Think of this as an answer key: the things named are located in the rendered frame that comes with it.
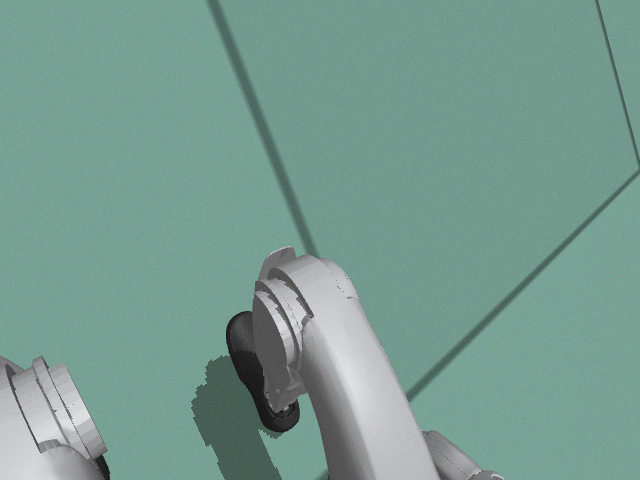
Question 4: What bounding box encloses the right robot foot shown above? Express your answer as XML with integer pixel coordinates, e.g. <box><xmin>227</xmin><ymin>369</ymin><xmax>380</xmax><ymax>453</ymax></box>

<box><xmin>226</xmin><ymin>311</ymin><xmax>300</xmax><ymax>432</ymax></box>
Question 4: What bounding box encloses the right robot hand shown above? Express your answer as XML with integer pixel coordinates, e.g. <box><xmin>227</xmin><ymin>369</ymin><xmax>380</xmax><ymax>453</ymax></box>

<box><xmin>421</xmin><ymin>430</ymin><xmax>484</xmax><ymax>480</ymax></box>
